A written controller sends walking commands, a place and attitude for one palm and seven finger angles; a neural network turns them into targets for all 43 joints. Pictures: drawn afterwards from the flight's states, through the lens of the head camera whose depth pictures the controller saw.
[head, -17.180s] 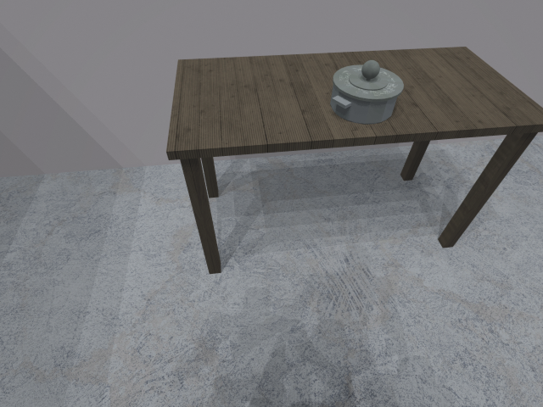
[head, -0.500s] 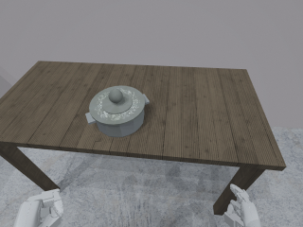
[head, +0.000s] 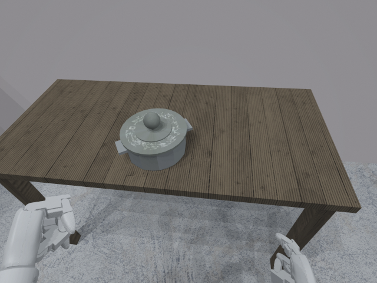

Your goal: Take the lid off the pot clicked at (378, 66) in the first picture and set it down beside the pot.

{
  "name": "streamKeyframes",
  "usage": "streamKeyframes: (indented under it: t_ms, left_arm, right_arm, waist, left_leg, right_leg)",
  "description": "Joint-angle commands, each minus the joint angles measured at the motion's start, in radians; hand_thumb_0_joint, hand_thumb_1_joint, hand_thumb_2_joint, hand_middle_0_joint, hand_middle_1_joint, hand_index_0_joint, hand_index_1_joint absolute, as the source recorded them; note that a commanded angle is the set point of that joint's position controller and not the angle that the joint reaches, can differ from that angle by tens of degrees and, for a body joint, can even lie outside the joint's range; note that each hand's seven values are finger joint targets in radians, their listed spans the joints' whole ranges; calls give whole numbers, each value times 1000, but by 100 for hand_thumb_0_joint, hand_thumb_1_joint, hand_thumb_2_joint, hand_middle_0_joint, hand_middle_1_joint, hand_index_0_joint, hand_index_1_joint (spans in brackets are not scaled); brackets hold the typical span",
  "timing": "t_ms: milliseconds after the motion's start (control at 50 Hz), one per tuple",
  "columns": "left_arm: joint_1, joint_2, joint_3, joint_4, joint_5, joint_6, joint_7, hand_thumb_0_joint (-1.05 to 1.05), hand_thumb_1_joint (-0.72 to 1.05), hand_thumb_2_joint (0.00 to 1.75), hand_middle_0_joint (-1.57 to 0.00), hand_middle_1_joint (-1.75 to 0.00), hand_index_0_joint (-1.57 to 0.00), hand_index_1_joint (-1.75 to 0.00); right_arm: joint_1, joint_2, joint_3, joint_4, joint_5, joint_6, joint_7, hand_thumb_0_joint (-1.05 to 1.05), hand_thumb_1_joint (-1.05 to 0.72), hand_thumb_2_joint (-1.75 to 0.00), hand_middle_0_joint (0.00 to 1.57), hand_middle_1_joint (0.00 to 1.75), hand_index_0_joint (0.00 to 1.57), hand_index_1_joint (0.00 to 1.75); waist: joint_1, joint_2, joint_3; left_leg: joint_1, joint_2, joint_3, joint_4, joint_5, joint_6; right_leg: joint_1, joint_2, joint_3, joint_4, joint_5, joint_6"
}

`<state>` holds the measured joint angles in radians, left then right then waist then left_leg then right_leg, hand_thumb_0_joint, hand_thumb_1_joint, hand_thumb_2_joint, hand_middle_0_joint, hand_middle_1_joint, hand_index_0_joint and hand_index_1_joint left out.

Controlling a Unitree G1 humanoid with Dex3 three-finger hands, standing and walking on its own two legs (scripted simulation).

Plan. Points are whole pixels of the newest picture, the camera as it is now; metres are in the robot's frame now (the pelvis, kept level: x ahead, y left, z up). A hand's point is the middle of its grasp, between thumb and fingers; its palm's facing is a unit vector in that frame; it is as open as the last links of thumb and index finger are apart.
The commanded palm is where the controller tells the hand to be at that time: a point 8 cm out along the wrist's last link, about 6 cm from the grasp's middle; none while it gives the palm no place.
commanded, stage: reach forward and open the fingers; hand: left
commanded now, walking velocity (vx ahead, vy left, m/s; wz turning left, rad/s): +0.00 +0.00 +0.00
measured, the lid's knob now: (151, 120) +0.53 +0.18 +0.04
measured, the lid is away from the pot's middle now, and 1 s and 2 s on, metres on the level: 0.00 0.00 0.00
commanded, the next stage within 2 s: move the open hand above the knob in 1.06 s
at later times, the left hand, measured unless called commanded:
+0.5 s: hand (61, 220) +0.19 +0.26 +0.10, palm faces -0.23 -0.03 -0.97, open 4.6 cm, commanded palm +0.18 +0.26 +0.16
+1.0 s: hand (74, 189) +0.24 +0.25 +0.11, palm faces -0.19 -0.01 -0.98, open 10.1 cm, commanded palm +0.23 +0.26 +0.18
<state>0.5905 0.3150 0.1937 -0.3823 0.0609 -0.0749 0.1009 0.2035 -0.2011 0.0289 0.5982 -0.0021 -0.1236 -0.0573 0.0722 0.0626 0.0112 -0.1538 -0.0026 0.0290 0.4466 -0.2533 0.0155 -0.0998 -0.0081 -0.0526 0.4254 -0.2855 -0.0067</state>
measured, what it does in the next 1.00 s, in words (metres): stands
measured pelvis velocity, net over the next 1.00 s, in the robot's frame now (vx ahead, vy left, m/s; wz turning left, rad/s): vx -0.03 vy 0.02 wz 0.01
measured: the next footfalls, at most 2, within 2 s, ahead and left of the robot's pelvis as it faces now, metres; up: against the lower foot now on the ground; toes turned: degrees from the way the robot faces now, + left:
none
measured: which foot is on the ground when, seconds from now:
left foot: down 0.00-1.00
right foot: down 0.00-1.00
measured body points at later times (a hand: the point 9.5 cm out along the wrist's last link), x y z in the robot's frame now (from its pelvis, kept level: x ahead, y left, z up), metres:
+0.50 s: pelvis -0.02 +0.00 +0.00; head -0.02 -0.06 +0.45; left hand +0.19 +0.26 +0.15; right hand +0.19 -0.22 -0.09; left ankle -0.01 +0.11 -0.74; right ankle -0.03 -0.11 -0.74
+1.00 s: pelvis -0.03 +0.02 +0.00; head -0.02 -0.04 +0.45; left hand +0.25 +0.25 +0.17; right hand +0.17 -0.20 -0.10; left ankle -0.01 +0.11 -0.74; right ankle -0.03 -0.11 -0.74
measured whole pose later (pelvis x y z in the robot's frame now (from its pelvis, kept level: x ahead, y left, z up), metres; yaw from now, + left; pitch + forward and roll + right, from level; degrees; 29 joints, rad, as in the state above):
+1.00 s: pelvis -0.03 +0.02 +0.00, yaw +1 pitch -1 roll +0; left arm -0.01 0.64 -0.03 -0.12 0.79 0.02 -0.26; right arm 0.12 -0.28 0.03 0.58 0.04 0.08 0.00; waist 0.05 0.13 0.02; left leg -0.22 -0.03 0.03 0.40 -0.17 0.04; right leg -0.17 -0.03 -0.05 0.41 -0.22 0.01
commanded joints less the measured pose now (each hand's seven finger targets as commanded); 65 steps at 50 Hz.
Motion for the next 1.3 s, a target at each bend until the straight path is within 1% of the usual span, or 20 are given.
streamKeyframes:
  t_ms: [0,40,80,180,220,320,400,500,560,620,640,700,820,940,1000,1100,1120,1200,1220,1280]
  left_arm:
    - [-139,251,48,-269,350,57,52,0,83,89,-123,-146,-123,-146]
    - [-24,312,64,-191,540,110,54,0,77,90,-120,-140,-120,-140]
    - [-15,393,87,-227,639,154,39,0,71,94,-119,-130,-119,-130]
    - [-196,475,53,-129,758,197,-51,0,54,105,-115,-107,-115,-107]
    - [-247,438,-6,-64,729,194,-118,0,47,109,-113,-100,-113,-100]
    - [-379,514,-1,-112,675,129,-252,0,31,117,-107,-83,-107,-83]
    - [-463,675,140,-62,721,74,-289,0,20,121,-102,-68,-102,-68]
    - [-491,537,57,87,690,72,-302,0,6,124,-96,-51,-96,-51]
    - [-547,484,-26,0,657,61,-306,0,-3,127,-92,-40,-92,-40]
    - [-637,576,19,-63,696,50,-302,0,-12,130,-88,-29,-88,-29]
    - [-677,659,87,-37,722,44,-294,0,-15,131,-87,-26,-87,-26]
    - [-725,691,140,102,738,63,-280,0,-23,133,-83,-15,-83,-15]
    - [-733,424,-123,66,675,100,-315,0,-30,137,-81,-8,-81,-8]
    - [-945,717,84,114,769,105,-312,0,-31,139,-81,-8,-81,-8]
    - [-967,666,75,141,738,106,-307,0,-31,139,-81,-8,-81,-8]
    - [-841,403,-156,189,689,167,-361,0,-31,140,-81,-8,-81,-8]
    - [-906,414,-184,174,699,176,-375,0,-32,141,-81,-8,-81,-8]
    - [-1180,670,-21,98,760,187,-363,0,-32,142,-82,-8,-82,-8]
    - [-1226,684,-24,107,775,180,-368,0,-32,142,-82,-8,-82,-8]
    - [-1247,643,-50,246,775,200,-379,0,-32,142,-82,-8,-82,-8]
  right_arm:
    - [-179,-131,-39,-203,3,32,23,0,-90,-90,20,30,20,30]
    - [-173,-145,-53,-198,1,73,37,0,-90,-90,20,30,20,30]
    - [-205,-161,-50,-218,2,126,45,0,-90,-90,20,30,20,30]
    - [-236,-162,-44,-203,24,161,39,0,-90,-90,20,30,20,30]
    - [-240,-163,-49,-203,43,159,33,0,-90,-90,20,30,20,30]
    - [-254,-162,-48,-216,45,132,13,0,-90,-90,20,30,20,30]
    - [-254,-169,-42,-188,33,123,7,0,-90,-90,20,30,20,30]
    - [-240,-170,-46,-187,48,151,34,0,-90,-90,20,30,20,30]
    - [-237,-172,-59,-216,49,143,40,0,-90,-90,20,30,20,30]
    - [-242,-166,-52,-213,40,127,37,0,-90,-90,20,30,20,30]
    - [-234,-176,-52,-184,35,132,34,0,-90,-90,20,30,20,30]
    - [-234,-182,-45,-170,45,140,34,0,-90,-90,20,30,20,30]
    - [-245,-170,-53,-216,57,139,64,0,-90,-90,20,30,20,30]
    - [-231,-185,-41,-173,44,149,47,0,-90,-90,20,30,20,30]
    - [-232,-178,-41,-188,53,147,51,0,-90,-90,20,30,20,30]
    - [-239,-181,-52,-218,64,159,86,0,-90,-90,20,30,20,30]
    - [-236,-185,-47,-211,64,169,86,0,-90,-90,20,30,20,30]
    - [-251,-200,-40,-207,60,160,62,0,-90,-90,20,30,20,30]
    - [-247,-187,-32,-196,52,151,53,0,-90,-90,20,30,20,30]
    - [-221,-186,-33,-167,55,160,47,0,-90,-90,20,30,20,30]
  waist:
    - [-16,27,-15]
    - [29,54,-85]
    - [39,36,-167]
    - [6,-21,-181]
    - [-22,-54,-138]
    - [-28,-37,-166]
    - [-3,10,-158]
    - [-14,11,-70]
    - [-23,5,-154]
    - [-15,14,-260]
    - [-6,30,-252]
    - [-7,-3,-157]
    - [-28,9,-195]
    - [-10,-6,-224]
    - [-10,27,-219]
    - [-37,-1,-186]
    - [-45,-23,-189]
    - [-37,-1,-252]
    - [-27,37,-325]
    - [-36,43,-299]
  left_leg:
    - [-56,9,-8,-31,249,15]
    - [-60,14,1,-25,219,9]
    - [-59,6,3,-8,248,9]
    - [-30,2,-23,-11,203,25]
    - [-37,-2,-21,-12,178,32]
    - [15,-22,-28,-17,224,50]
    - [41,-25,-41,-28,266,47]
    - [18,-25,-35,-57,209,32]
    - [53,-26,-32,-67,191,37]
    - [85,-27,-36,-60,223,41]
    - [82,-23,-44,-67,232,39]
    - [36,-22,-48,-78,186,33]
    - [79,-17,-55,-97,200,27]
    - [41,-12,-66,-103,192,31]
    - [59,-15,-72,-85,233,27]
    - [72,-14,-63,-73,259,22]
    - [61,-12,-58,-93,227,20]
    - [65,-20,-76,-81,192,29]
    - [87,-25,-80,-76,242,33]
    - [88,-30,-88,-67,283,28]
  right_leg:
    - [-155,20,-17,-9,160,-21]
    - [-129,29,13,5,122,-32]
    - [-91,28,41,20,170,-35]
    - [-109,9,43,-24,145,-10]
    - [-114,7,33,-39,144,0]
    - [-72,-6,33,-54,231,17]
    - [-76,4,40,-86,255,7]
    - [-121,12,16,-114,183,0]
    - [-70,-1,16,-109,167,8]
    - [-23,0,21,-91,182,5]
    - [-38,0,25,-98,182,1]
    - [-68,11,23,-112,135,-8]
    - [-72,9,-6,-89,138,-7]
    - [-38,7,10,-80,119,-17]
    - [-49,16,6,-69,156,-25]
    - [-103,18,-6,-62,198,-16]
    - [-97,14,-14,-72,171,-12]
    - [-59,17,11,-53,142,-22]
    - [-30,9,10,-41,167,-24]
    - [-47,9,5,-39,210,-25]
